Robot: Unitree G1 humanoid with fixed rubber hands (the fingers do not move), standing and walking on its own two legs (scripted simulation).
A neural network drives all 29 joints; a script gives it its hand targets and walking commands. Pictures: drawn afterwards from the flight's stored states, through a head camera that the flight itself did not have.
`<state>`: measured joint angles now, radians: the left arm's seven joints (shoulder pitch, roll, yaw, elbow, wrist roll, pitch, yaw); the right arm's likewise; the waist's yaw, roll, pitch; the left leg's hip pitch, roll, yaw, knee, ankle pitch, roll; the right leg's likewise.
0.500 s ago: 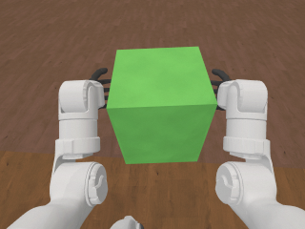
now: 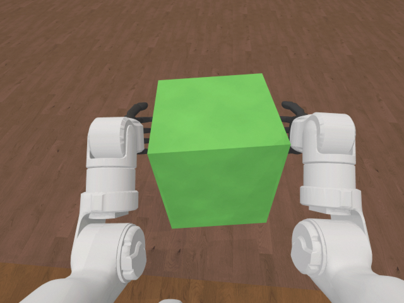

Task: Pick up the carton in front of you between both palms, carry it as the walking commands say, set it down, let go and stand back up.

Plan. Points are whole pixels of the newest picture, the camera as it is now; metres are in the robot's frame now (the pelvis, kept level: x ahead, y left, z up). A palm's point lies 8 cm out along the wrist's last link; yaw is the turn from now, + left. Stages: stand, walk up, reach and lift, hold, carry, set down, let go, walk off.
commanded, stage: carry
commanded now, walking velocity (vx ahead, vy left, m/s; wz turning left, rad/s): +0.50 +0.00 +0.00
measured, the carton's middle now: (214, 154) +0.39 +0.02 +0.08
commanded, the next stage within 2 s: none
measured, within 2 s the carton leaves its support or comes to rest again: neither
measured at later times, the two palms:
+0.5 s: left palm (171, 23) +0.72 +0.15 +0.22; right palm (287, 36) +0.68 -0.15 +0.21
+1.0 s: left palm out of the picture +1.00 +0.16 +0.19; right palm (269, 1) +1.02 -0.14 +0.18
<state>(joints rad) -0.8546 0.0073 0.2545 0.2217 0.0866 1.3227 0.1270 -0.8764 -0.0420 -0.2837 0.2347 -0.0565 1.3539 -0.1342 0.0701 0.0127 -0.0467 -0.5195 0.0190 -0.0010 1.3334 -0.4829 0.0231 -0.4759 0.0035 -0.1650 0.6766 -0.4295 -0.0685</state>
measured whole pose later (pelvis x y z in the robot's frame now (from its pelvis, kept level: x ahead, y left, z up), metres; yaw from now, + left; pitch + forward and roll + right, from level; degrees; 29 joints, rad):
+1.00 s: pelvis +0.64 -0.01 +0.08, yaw +2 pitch +5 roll +2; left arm -0.70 -0.04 0.29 0.15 0.09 1.25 0.12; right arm -0.74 0.02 -0.24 0.17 -0.08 1.29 -0.14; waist 0.02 0.01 -0.02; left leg -0.67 0.07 0.07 0.81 -0.21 -0.02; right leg -0.19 -0.01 -0.15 0.34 -0.24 -0.07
